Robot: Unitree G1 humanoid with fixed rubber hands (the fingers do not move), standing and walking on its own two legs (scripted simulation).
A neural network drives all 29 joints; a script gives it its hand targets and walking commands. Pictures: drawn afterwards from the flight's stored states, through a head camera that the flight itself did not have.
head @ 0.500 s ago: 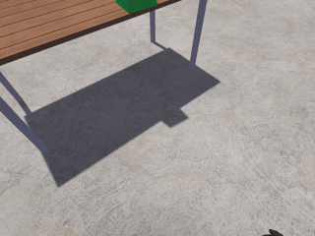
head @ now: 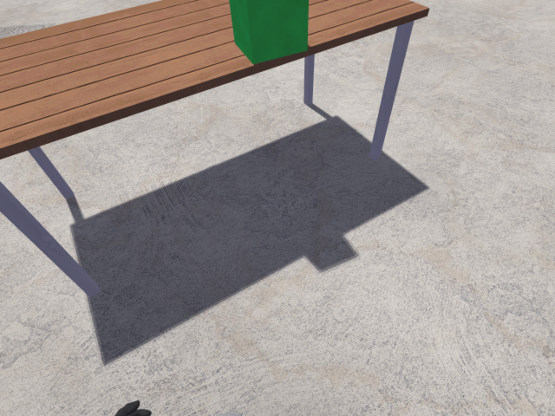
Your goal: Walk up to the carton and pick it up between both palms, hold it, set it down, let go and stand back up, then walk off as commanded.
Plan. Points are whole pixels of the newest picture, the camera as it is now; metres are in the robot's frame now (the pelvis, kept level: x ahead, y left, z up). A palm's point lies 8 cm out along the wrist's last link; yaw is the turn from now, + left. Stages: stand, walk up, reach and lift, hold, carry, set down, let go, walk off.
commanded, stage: walk up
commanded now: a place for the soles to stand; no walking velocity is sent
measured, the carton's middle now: out of the picture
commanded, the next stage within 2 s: none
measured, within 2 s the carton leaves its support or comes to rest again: neither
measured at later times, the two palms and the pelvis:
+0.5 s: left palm (105, 405) +0.19 +0.31 -0.12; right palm (510, 401) +0.19 -0.33 -0.14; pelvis +0.13 -0.03 -0.03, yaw +9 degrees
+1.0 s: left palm (135, 367) +0.25 +0.29 -0.15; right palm (479, 291) +0.36 -0.33 -0.10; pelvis +0.24 -0.04 -0.03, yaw +18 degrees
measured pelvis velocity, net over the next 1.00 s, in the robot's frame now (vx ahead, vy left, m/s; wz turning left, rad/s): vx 0.24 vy -0.04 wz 0.31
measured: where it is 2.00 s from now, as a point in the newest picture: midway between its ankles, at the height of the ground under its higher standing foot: (330, 355)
